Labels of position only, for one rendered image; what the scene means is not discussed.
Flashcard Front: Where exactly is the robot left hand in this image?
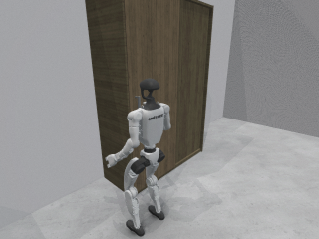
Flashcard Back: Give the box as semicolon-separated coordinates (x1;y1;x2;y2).
105;154;117;168

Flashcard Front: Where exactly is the robot right shin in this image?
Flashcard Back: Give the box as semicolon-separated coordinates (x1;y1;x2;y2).
147;177;161;213

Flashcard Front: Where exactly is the robot left forearm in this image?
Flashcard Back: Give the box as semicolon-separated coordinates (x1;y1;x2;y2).
113;139;134;162

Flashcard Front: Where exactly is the handle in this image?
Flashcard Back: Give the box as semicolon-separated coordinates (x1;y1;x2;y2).
135;96;141;108

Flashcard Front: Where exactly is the robot shin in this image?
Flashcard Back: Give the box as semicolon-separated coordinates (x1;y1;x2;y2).
147;177;161;213
124;190;141;229

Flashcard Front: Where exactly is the robot left upper arm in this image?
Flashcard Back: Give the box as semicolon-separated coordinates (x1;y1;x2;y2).
127;109;142;149

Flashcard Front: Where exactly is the robot left shin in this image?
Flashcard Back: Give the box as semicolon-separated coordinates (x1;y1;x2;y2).
124;190;141;229

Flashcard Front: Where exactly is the wardrobe door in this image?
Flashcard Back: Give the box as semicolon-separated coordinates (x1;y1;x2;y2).
124;0;180;191
175;0;210;163

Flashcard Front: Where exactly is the robot right upper arm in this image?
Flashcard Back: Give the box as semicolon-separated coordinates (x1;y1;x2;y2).
159;103;171;130

